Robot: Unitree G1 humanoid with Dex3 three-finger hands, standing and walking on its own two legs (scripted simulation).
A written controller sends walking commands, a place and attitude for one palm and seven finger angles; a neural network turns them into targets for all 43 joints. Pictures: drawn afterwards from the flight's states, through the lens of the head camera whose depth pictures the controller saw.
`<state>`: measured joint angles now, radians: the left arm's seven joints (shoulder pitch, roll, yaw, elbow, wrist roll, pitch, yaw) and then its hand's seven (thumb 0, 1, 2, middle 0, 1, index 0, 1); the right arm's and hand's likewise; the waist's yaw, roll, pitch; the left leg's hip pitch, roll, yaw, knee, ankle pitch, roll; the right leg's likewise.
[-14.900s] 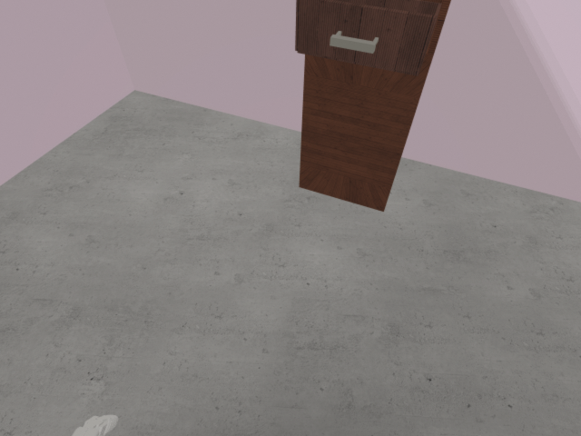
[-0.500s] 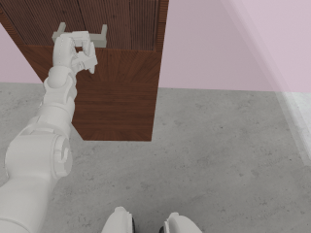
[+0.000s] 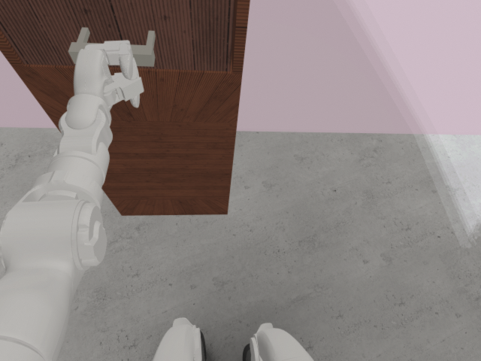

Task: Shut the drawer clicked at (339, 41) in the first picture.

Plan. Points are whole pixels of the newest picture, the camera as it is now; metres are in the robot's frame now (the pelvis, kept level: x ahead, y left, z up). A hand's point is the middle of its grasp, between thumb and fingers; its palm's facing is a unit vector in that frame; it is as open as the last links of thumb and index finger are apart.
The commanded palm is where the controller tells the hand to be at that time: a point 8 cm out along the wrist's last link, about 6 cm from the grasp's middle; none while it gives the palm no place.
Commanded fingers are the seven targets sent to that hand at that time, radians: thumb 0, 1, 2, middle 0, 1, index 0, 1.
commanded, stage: pull the fist back off the drawer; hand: left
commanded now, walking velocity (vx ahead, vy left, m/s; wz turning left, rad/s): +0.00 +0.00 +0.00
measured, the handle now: (116, 45) +0.62 +0.15 +0.12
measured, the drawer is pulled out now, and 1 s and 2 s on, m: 0.00 0.00 0.00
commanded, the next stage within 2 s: draw the hand back to the body in 0.40 s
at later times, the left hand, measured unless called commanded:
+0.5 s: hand (137, 83) +0.53 +0.11 +0.12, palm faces -0.05 -1.00 -0.01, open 3.2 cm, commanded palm +0.50 +0.16 +0.12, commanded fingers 0.00 0.90 0.90 -1.40 -1.60 -1.40 -1.60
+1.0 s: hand (85, 140) +0.39 +0.16 +0.16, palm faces -0.05 -1.00 -0.03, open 3.3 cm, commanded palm +0.36 +0.21 +0.17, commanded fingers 0.00 0.90 0.90 -1.40 -1.60 -1.40 -1.60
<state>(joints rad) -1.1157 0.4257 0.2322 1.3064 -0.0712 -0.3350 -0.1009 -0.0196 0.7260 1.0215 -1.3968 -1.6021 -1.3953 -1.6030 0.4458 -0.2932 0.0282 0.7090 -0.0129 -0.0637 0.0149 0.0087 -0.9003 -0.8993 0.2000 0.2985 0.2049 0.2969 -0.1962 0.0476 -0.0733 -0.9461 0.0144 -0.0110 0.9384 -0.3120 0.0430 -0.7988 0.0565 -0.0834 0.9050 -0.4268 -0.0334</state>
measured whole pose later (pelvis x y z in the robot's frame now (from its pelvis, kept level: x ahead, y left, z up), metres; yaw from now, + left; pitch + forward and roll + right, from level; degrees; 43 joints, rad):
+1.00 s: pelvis +0.05 -0.02 +0.04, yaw +0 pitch +5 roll -1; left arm -0.22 0.28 0.17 0.34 -0.27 -0.11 -0.23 0.02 0.89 0.90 -1.40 -1.60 -1.40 -1.60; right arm 0.24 -0.28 0.02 0.54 0.07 -0.01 -0.03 0.01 -0.90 -0.90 0.20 0.30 0.20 0.30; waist -0.01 0.06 -0.09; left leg -0.46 0.00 0.02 0.69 -0.31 0.02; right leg -0.33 0.05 -0.04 0.66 -0.41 -0.05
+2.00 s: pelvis +0.05 -0.01 +0.06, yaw +0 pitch -3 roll +0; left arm 0.53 0.31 0.26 -0.45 -0.09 -0.10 0.10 0.02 0.89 0.90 -1.40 -1.60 -1.40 -1.60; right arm 0.18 -0.23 0.02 0.60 0.01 -0.06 -0.06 0.02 -0.90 -0.90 0.20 0.30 0.20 0.30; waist 0.07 0.07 0.01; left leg -0.16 -0.02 0.03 0.42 -0.20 0.03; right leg -0.02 0.04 -0.03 0.36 -0.28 -0.03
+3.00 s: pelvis -0.06 +0.02 +0.04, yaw +2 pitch +0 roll -3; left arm 0.61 0.42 0.41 -0.59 -0.03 -0.26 0.13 0.02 0.88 0.90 -1.40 -1.60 -1.40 -1.60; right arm 0.21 -0.21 0.00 0.56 0.00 -0.06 -0.05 0.02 -0.90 -0.90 0.20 0.30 0.21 0.30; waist 0.00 0.03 0.06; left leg -0.48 -0.01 0.03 0.57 -0.13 0.08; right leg -0.36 0.07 0.01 0.57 -0.24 -0.01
